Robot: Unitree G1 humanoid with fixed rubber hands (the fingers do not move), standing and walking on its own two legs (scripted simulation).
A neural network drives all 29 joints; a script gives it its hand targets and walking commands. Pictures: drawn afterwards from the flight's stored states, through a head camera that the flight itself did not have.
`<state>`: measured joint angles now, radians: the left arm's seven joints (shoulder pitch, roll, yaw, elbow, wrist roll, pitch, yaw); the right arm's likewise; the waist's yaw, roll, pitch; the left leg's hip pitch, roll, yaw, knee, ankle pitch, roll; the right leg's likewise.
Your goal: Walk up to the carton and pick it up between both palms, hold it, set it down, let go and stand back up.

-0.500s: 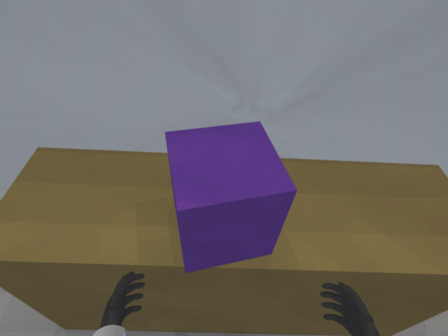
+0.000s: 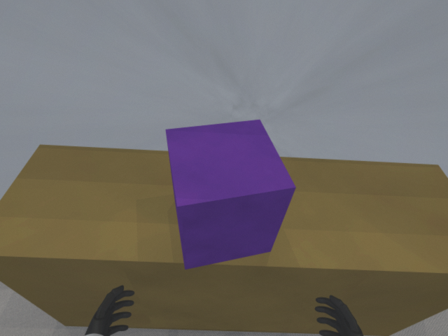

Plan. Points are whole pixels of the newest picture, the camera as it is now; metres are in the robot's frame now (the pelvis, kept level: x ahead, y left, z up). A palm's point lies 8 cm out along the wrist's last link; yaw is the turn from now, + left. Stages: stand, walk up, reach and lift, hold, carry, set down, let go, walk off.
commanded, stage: set down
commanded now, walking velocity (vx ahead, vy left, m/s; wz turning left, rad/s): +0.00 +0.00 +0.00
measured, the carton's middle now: (222, 195) +0.43 +0.03 -0.02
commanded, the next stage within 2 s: let go in 0.04 s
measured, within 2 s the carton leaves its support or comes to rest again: neither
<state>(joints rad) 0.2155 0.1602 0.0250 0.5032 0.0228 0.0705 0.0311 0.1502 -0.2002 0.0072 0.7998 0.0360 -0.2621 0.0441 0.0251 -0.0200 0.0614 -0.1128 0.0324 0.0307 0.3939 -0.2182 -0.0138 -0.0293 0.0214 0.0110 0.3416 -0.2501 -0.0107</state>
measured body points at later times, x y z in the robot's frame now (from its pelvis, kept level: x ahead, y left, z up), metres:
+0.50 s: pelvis -0.01 +0.00 +0.00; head -0.01 +0.01 +0.45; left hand +0.16 +0.23 -0.09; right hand +0.15 -0.23 -0.09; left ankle +0.00 +0.12 -0.75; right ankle -0.04 -0.11 -0.75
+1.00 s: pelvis -0.02 +0.01 -0.01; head -0.05 +0.03 +0.44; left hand +0.06 +0.26 -0.14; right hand +0.06 -0.25 -0.12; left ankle +0.00 +0.12 -0.75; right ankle -0.04 -0.11 -0.75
